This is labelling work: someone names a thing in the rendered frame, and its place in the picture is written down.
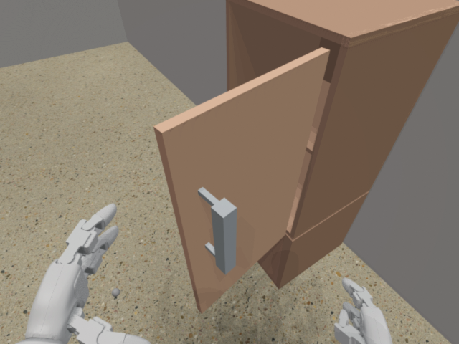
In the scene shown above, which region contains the cupboard door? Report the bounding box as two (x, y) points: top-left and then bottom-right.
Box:
(153, 47), (330, 314)

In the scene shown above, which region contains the robot right hand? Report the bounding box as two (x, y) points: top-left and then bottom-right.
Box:
(334, 278), (393, 344)

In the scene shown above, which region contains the robot left hand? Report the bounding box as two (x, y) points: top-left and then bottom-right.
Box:
(25, 204), (151, 344)

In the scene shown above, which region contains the handle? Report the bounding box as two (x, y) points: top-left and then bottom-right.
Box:
(198, 187), (237, 275)

